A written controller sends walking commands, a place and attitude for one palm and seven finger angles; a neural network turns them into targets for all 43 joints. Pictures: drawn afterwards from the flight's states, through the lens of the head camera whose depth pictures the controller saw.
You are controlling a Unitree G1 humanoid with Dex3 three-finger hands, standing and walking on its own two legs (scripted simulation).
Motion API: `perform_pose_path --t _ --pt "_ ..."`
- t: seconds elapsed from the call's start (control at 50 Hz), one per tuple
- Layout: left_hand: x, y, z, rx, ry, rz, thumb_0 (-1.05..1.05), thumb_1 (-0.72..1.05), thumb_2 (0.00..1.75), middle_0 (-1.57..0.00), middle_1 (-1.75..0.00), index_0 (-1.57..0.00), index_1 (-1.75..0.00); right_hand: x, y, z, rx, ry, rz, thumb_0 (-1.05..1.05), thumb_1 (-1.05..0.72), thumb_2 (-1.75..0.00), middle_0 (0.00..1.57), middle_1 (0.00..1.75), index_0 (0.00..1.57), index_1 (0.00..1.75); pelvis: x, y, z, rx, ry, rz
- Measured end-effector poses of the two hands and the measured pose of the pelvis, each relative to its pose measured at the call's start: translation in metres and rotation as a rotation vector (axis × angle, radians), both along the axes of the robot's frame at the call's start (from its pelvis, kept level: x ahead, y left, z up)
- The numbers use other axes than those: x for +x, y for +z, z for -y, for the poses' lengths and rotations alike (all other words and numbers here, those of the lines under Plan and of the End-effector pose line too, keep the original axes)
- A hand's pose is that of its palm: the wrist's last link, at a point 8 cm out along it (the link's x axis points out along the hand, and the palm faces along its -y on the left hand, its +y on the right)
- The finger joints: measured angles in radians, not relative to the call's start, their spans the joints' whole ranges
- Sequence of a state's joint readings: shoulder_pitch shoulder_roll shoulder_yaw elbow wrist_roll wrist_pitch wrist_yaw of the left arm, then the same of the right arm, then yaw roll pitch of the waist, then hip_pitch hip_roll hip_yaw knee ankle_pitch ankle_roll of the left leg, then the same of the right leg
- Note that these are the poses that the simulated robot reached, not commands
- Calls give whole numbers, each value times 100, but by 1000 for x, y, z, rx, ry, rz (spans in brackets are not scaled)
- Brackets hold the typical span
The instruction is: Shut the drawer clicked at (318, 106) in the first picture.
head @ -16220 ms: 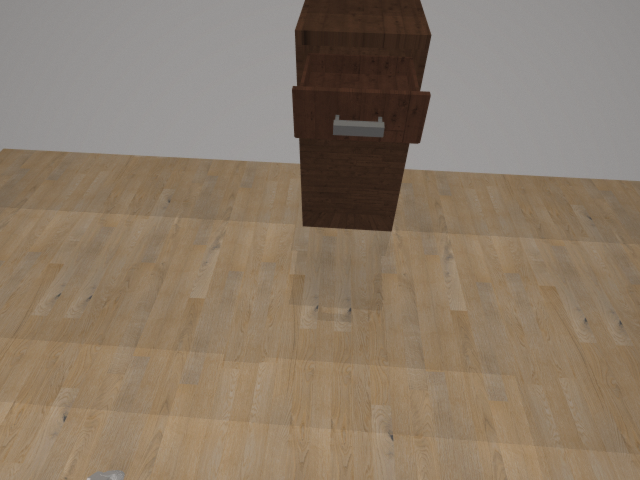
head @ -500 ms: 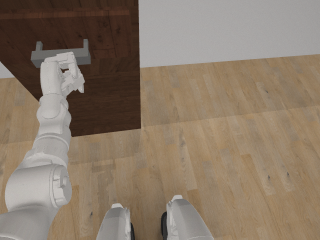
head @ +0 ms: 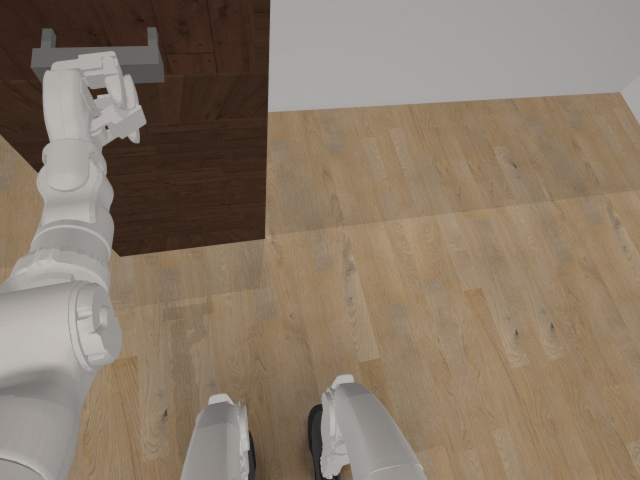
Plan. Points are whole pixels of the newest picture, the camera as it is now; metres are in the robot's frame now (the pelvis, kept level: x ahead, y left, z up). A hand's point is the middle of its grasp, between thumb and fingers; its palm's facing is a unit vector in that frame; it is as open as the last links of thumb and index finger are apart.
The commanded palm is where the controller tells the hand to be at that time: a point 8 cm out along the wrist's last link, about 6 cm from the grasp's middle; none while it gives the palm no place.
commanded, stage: push the drawer shut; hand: left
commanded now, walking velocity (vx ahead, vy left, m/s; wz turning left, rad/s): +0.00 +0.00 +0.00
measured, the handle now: (101, 51) +0.62 +0.19 +0.06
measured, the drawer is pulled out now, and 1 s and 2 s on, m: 0.00 0.00 0.00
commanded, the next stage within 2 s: pull the fist back off the drawer in 0.10 s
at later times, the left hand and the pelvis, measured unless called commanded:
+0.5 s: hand (130, 105) +0.55 +0.16 +0.05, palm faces +0.07 -1.00 -0.04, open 3.0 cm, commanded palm +0.55 +0.18 +0.06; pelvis -0.02 +0.01 -0.01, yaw +0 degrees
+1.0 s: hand (134, 107) +0.54 +0.15 +0.06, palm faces +0.08 -1.00 -0.02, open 3.2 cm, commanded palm +0.50 +0.19 +0.06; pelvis +0.02 +0.01 +0.02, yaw -1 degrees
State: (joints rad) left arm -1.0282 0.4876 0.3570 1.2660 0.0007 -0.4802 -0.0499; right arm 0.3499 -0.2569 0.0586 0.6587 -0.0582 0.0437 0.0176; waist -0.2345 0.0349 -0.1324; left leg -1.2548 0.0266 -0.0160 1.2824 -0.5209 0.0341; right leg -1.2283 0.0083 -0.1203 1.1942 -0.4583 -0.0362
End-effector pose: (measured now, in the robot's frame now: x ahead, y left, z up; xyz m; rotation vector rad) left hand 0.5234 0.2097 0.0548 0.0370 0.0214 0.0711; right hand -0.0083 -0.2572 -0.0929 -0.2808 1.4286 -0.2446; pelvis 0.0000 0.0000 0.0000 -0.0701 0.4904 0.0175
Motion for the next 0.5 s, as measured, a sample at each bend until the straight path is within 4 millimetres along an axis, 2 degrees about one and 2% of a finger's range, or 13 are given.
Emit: perform_pose_path --t 0.26,0.5 --pt "2 2 -3 7 -8 -6 1 62 98 -140 -160 -140 -160 -16 0 -3 -31 12 26 1 -90 -90 20 30 21 30 -15 -6 -4 -10 5 -11" --pt "1 1 -2 6 -2 -7 -1 63 99 -140 -160 -140 -160 -27 1 -8 -18 20 2 1 -90 -90 20 30 21 30 -19 -8 -7 -12 7 -14"
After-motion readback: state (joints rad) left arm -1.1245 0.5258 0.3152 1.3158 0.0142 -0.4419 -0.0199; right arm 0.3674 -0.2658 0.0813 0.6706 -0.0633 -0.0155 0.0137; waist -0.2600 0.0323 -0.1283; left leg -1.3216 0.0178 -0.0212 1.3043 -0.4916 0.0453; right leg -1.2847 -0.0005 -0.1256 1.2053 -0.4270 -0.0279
